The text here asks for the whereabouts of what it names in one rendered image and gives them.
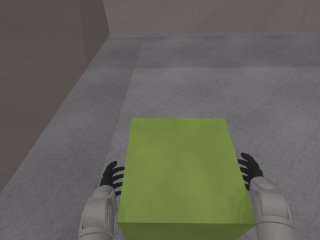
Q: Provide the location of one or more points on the robot left forearm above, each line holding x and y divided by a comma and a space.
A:
97, 217

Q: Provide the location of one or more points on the left robot hand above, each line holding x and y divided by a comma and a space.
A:
108, 178

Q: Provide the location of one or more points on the robot right forearm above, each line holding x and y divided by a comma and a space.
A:
272, 212

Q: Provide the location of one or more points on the carton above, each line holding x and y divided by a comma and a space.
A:
182, 181

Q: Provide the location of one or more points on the right robot hand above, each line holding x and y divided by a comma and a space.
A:
252, 169

